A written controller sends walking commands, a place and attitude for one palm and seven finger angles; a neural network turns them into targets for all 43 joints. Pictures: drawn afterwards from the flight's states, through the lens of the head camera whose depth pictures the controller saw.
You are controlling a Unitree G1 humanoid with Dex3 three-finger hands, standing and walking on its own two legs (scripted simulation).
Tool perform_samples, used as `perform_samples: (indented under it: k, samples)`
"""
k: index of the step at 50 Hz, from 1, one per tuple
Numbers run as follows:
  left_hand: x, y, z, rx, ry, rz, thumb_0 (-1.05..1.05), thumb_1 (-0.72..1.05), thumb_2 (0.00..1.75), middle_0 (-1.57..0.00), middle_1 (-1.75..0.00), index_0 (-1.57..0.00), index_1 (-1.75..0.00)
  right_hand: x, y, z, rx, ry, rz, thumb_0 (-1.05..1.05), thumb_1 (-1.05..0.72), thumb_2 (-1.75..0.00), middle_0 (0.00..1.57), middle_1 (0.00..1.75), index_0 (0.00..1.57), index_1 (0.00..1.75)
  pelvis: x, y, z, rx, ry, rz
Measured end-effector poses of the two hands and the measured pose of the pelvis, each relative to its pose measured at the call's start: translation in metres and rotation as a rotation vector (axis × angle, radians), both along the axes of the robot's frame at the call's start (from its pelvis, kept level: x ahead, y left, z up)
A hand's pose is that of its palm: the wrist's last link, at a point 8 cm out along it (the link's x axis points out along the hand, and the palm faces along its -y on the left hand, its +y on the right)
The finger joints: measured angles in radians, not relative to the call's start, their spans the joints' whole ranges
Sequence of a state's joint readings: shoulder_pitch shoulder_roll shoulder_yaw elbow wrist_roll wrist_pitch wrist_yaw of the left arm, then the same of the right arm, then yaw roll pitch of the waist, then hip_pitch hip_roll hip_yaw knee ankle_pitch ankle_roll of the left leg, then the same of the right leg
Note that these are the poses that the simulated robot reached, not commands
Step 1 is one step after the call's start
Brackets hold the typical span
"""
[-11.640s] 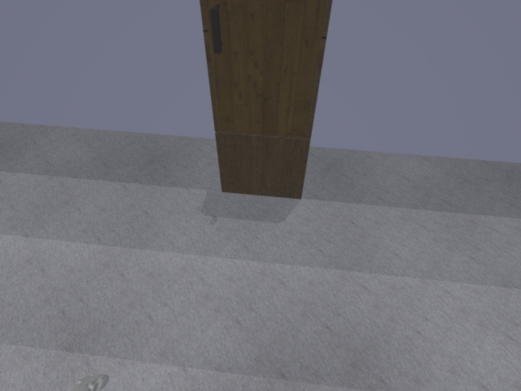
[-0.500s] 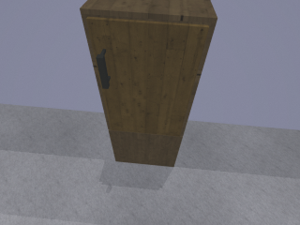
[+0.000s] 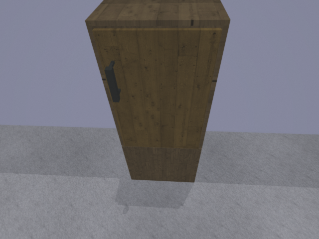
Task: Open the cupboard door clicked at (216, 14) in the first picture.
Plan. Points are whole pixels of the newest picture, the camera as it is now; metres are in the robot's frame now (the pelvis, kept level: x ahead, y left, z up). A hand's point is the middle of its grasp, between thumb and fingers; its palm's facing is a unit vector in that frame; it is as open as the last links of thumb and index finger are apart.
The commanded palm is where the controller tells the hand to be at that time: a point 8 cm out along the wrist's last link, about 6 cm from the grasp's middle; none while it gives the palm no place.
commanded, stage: look again from close up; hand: left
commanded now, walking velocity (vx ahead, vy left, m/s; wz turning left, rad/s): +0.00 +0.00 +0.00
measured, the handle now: (114, 81) +0.60 +0.19 +0.08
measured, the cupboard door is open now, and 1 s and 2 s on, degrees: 0 0 0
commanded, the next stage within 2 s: raise the hand with hooked fingers in 0.30 s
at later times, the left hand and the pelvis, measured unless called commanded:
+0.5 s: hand out of the picture +0.11 +0.19 -0.12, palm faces +0.21 -0.96 -0.21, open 7.3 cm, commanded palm +0.12 +0.23 -0.06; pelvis +0.02 +0.00 +0.00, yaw -1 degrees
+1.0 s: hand (81, 217) +0.18 +0.20 -0.01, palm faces +0.10 -0.99 -0.06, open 9.7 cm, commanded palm +0.16 +0.25 +0.00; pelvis -0.01 -0.02 -0.07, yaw +3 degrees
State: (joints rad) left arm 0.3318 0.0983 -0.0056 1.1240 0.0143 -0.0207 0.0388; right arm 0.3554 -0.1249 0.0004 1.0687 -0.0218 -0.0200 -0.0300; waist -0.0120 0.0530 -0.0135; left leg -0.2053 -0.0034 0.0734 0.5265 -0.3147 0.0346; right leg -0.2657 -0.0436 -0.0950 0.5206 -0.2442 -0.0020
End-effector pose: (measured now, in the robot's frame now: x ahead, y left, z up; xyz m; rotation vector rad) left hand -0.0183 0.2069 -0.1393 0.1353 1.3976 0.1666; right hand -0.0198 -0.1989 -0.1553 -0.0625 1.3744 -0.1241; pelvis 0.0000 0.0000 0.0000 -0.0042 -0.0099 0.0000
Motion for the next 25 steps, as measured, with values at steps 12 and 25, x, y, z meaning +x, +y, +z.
perform_samples:
  k: [12,25]
  samples:
    - [0.046,0.023,0.013,0.058,-0.081,-0.027,0.01,0.91,0.90,-0.20,-0.30,-0.20,-0.30,0.018,-0.005,0.002,-0.009,-0.018,0.017,0.01,-0.92,-0.90,0.20,0.30,0.20,0.30,0.012,0.004,0.004,0.017,-0.007,-0.013]
    - [0.107,0.026,0.051,0.074,-0.464,0.077,0.03,0.92,0.89,-0.20,-0.31,-0.20,-0.31,0.053,-0.037,0.023,-0.120,-0.192,0.028,0.01,-0.92,-0.90,0.21,0.30,0.20,0.30,0.015,-0.005,0.002,0.013,0.011,-0.011]
